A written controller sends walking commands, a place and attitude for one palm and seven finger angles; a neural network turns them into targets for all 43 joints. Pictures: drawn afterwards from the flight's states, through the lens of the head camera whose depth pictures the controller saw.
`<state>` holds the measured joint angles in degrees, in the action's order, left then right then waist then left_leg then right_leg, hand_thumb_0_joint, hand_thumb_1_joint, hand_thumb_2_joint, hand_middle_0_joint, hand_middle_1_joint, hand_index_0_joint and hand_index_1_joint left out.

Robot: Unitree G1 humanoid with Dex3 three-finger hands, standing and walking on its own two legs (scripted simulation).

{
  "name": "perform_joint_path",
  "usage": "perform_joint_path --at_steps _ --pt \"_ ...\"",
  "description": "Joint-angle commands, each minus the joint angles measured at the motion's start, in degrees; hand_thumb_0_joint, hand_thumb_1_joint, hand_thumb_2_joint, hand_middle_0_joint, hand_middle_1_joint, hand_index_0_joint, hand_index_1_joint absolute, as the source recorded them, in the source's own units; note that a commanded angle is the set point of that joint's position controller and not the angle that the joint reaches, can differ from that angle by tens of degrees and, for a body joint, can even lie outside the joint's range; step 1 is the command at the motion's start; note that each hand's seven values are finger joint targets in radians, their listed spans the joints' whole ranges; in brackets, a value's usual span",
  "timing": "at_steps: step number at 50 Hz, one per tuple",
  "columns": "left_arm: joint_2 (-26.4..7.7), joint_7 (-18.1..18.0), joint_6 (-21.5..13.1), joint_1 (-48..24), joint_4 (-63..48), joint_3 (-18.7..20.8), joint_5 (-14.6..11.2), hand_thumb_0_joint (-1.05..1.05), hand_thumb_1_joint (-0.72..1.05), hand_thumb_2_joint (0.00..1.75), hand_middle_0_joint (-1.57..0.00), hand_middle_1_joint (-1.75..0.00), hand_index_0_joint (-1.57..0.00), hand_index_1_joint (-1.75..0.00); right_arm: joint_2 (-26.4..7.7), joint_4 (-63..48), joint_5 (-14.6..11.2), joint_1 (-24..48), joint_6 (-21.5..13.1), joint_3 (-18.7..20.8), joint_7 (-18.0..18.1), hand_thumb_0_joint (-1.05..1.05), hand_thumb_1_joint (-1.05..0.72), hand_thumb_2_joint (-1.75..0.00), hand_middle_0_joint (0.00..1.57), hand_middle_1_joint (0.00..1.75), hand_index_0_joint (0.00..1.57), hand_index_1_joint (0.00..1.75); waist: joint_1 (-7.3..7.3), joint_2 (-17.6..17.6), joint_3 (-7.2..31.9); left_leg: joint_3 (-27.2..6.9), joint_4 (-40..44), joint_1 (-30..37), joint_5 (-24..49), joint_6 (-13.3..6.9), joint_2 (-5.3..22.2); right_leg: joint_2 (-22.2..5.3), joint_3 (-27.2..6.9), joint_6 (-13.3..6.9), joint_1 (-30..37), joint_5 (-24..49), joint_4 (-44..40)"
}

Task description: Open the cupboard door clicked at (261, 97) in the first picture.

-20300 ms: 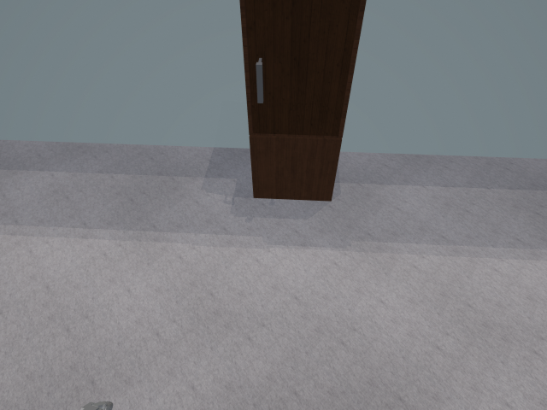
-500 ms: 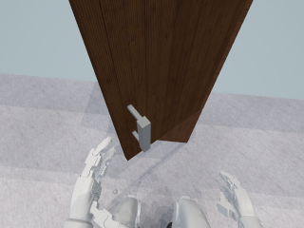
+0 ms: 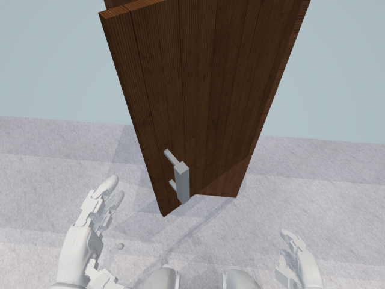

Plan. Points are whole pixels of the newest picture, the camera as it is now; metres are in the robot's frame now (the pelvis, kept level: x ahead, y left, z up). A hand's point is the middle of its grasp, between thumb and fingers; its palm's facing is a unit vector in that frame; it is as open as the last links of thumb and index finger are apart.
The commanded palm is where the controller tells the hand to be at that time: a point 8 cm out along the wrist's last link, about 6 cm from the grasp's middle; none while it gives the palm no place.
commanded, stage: draw the hand back to the body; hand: left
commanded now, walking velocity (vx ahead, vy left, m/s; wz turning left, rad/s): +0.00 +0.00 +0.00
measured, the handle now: (176, 177) +0.35 +0.06 +0.01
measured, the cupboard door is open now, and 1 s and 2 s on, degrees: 43 43 43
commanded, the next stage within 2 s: step back with the hand held close in 1.28 s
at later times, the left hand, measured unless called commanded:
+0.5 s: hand (47, 219) +0.20 +0.22 +0.15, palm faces +0.22 -0.91 -0.36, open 13.9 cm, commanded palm +0.17 +0.26 +0.19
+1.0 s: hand out of the picture +0.23 +0.28 +0.28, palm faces +0.47 -0.79 -0.40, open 8.2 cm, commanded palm +0.18 +0.31 +0.28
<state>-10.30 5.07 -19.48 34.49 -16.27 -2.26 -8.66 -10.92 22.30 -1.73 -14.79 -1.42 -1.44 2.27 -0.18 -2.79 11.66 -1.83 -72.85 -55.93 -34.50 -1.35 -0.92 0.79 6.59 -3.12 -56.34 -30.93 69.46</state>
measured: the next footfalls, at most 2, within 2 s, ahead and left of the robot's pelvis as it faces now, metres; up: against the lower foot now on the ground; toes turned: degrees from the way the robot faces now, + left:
none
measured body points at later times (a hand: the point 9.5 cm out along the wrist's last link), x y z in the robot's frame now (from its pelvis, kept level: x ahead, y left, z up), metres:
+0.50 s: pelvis +0.03 +0.01 +0.08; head +0.02 -0.01 +0.53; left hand +0.19 +0.26 +0.18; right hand +0.21 -0.20 +0.00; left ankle +0.01 +0.10 -0.63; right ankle +0.03 -0.09 -0.63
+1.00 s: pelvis +0.04 +0.01 +0.11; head +0.01 -0.01 +0.56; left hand +0.19 +0.32 +0.30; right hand +0.23 -0.21 +0.03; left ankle +0.01 +0.10 -0.63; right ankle +0.03 -0.09 -0.63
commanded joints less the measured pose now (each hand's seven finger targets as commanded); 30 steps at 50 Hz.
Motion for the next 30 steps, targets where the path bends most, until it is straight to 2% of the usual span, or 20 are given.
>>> perform_joint_path --at_steps 1,5,6,8,10,11,12,13,14,15,16,17,19,20,21,26,27,30 --pt "-5.93 1.91 -3.58 2.46 -12.16 4.57 -2.00 0.00 -0.50 0.30 -0.15 -0.30 -0.15 -0.30 -7.31 -10.06 -0.36 3.50 -3.64 3.35 1.58 0.00 -0.90 -0.90 0.20 0.30 0.20 0.30 0.90 1.47 7.11 -0.82 14.16 6.95 11.30 -0.13 -0.83 0.03 -5.47 1.67 15.72 7.49 -16.05" --pt "-6.58 2.50 -3.61 3.08 -13.49 6.21 -3.76 0.00 -0.50 0.30 -0.15 -0.30 -0.15 -0.30 -7.47 -10.24 -0.70 3.36 -4.23 3.27 1.73 0.00 -0.90 -0.90 0.20 0.30 0.20 0.30 0.88 0.41 4.98 -1.15 17.45 10.75 12.59 -0.09 -0.72 0.47 -4.37 1.57 17.64 8.47 -18.32" --pt "-7.13 2.54 -3.56 3.54 -14.42 7.04 -3.90 0.00 -0.47 0.32 -0.15 -0.30 -0.15 -0.30 -7.40 -10.33 -0.81 3.11 -4.35 3.33 1.76 0.00 -0.90 -0.90 0.20 0.30 0.20 0.30 0.64 -0.40 5.40 -0.92 18.08 12.09 13.49 -0.03 -0.60 0.50 -4.16 1.64 18.24 9.43 -18.57" --pt "-7.86 2.83 -3.07 3.88 -14.59 8.38 -4.63 0.00 -0.40 0.34 -0.15 -0.30 -0.15 -0.30 -7.37 -10.11 -1.01 2.88 -4.50 3.32 1.85 0.00 -0.90 -0.90 0.20 0.30 0.20 0.30 0.76 0.81 4.57 -0.95 19.32 13.25 14.26 0.02 -0.48 0.55 -4.02 1.79 19.86 10.42 -19.82" --pt "-8.44 3.24 -2.46 4.20 -14.91 9.38 -5.26 0.00 -0.32 0.37 -0.16 -0.30 -0.16 -0.30 -7.49 -9.87 -1.22 3.19 -4.82 3.30 1.93 0.00 -0.90 -0.90 0.20 0.30 0.20 0.30 0.57 -0.55 4.03 -1.00 20.53 14.99 15.89 0.01 -0.36 0.68 -3.99 1.64 21.40 11.96 -20.86" --pt "-16.31 -3.99 4.49 9.76 -15.83 11.59 2.50 0.00 -0.29 0.39 -0.16 -0.30 -0.16 -0.30 -7.04 -10.86 -0.86 2.02 -2.82 3.80 3.68 0.00 -0.90 -0.90 0.20 0.30 0.20 0.30 -3.24 -2.70 6.88 0.06 25.24 18.34 17.94 0.20 1.23 -1.50 -7.54 0.76 26.04 12.93 -23.68" --pt "-11.23 -6.85 8.14 10.00 -18.98 8.20 3.31 0.00 -0.26 0.40 -0.16 -0.30 -0.16 -0.30 -6.13 -12.08 -0.76 1.87 -2.33 3.07 4.25 0.00 -0.90 -0.90 0.20 0.30 0.20 0.30 -1.29 -3.11 4.02 0.20 26.22 19.93 18.54 0.17 0.96 -1.64 -6.50 1.16 26.01 14.03 -24.72" --pt "-10.07 -8.79 10.79 9.32 -18.95 7.04 4.24 0.00 -0.22 0.42 -0.16 -0.30 -0.16 -0.30 -6.19 -11.25 -0.69 1.43 -1.81 2.79 4.49 0.00 -0.90 -0.90 0.20 0.30 0.20 0.30 -0.93 -3.92 2.30 -0.08 27.11 21.39 19.88 0.22 1.29 -1.59 -5.61 1.24 26.26 14.97 -25.22" --pt "-10.43 -10.21 12.60 8.10 -19.41 7.06 4.73 0.00 -0.18 0.43 -0.16 -0.30 -0.16 -0.30 -6.32 -10.89 -0.58 1.32 -1.50 2.52 4.73 0.00 -0.90 -0.90 0.20 0.30 0.20 0.30 -0.59 -2.93 1.36 -0.50 27.89 22.52 20.69 0.16 1.53 -1.47 -5.16 1.37 26.81 15.45 -26.05" --pt "-11.51 -11.38 13.87 6.67 -19.24 8.15 5.25 0.00 -0.15 0.45 -0.16 -0.30 -0.16 -0.30 -6.44 -10.35 -0.40 1.52 -1.44 2.27 5.01 0.00 -0.90 -0.90 0.20 0.30 0.20 0.30 -0.55 -0.13 0.58 -0.78 28.49 23.26 22.01 -0.15 1.67 -1.22 -4.91 1.42 27.85 16.37 -27.27" --pt "-11.14 -12.06 14.89 5.93 -19.36 7.60 5.53 0.00 -0.12 0.47 -0.16 -0.30 -0.16 -0.30 -6.65 -10.14 -0.32 1.51 -1.50 2.11 5.29 0.00 -0.90 -0.90 0.20 0.30 0.20 0.30 -0.13 0.68 -0.46 -0.64 29.28 24.80 22.79 -0.26 1.79 -1.28 -4.71 1.68 28.52 17.30 -28.11" --pt "-12.19 -12.74 15.59 4.44 -19.60 8.66 5.62 0.00 -0.08 0.48 -0.16 -0.30 -0.16 -0.30 -6.81 -9.72 -0.17 1.52 -1.65 1.88 5.41 0.00 -0.90 -0.90 0.20 0.30 0.20 0.30 -0.29 1.07 -0.77 -0.73 30.42 25.81 22.10 -0.30 1.79 -1.40 -4.68 1.74 29.71 16.83 -29.27" --pt "-13.50 -13.79 16.33 2.91 -19.62 10.35 5.91 0.00 -0.01 0.51 -0.17 -0.30 -0.17 -0.30 -6.94 -8.89 -0.11 1.96 -2.38 1.53 5.82 0.00 -0.90 -0.90 0.20 0.30 0.20 0.30 -0.58 1.96 -1.34 -0.48 32.16 28.18 21.96 -0.48 1.80 -1.54 -4.77 1.79 31.79 16.98 -31.21" --pt "-14.27 -14.16 16.56 1.43 -19.75 11.11 6.04 0.00 0.02 0.52 -0.17 -0.30 -0.17 -0.30 -7.22 -8.29 -0.07 2.46 -2.88 1.19 5.83 0.00 -0.90 -0.90 0.20 0.30 0.20 0.30 -0.85 1.25 -1.89 -0.79 33.31 29.24 22.87 -0.47 1.82 -1.60 -4.64 1.62 33.06 17.61 -31.94" --pt "-13.58 -14.28 16.71 0.98 -19.68 10.80 6.11 0.00 0.06 0.54 -0.17 -0.30 -0.17 -0.30 -7.06 -7.71 -0.10 2.61 -3.47 0.99 5.79 0.00 -0.90 -0.90 0.20 0.30 0.20 0.30 -0.76 0.55 -2.75 -0.98 34.35 30.65 23.62 -0.35 1.87 -1.68 -4.55 1.63 33.57 18.12 -32.45" --pt "-14.83 -14.13 16.87 0.18 -20.27 14.02 5.97 0.00 0.23 0.62 -0.18 -0.30 -0.18 -0.30 -7.28 -4.83 0.05 4.32 -5.72 0.74 5.03 0.00 -0.90 -0.90 0.20 0.30 0.20 0.30 -1.87 -0.58 -4.23 -1.48 38.54 35.91 29.70 0.21 2.31 -1.77 -4.38 1.60 38.43 22.03 -35.48" --pt "-15.01 -14.01 16.82 -0.18 -19.98 14.93 5.86 0.00 0.27 0.63 -0.18 -0.30 -0.18 -0.30 -7.25 -4.17 0.09 4.40 -5.95 0.78 4.79 0.00 -0.90 -0.90 0.20 0.30 0.20 0.30 -1.91 0.38 -4.43 -1.55 39.28 36.81 30.56 0.34 2.44 -1.70 -4.21 1.70 39.22 22.49 -36.06" --pt "-16.52 -13.86 16.39 -1.48 -19.60 17.92 5.54 0.00 0.37 0.68 -0.18 -0.30 -0.18 -0.30 -7.37 -2.59 0.20 5.75 -6.84 0.77 4.25 0.00 -0.90 -0.90 0.20 0.30 0.20 0.30 -2.48 0.01 -5.79 -1.21 41.61 38.29 31.24 0.56 2.45 -1.66 -4.26 1.52 42.20 23.74 -38.31"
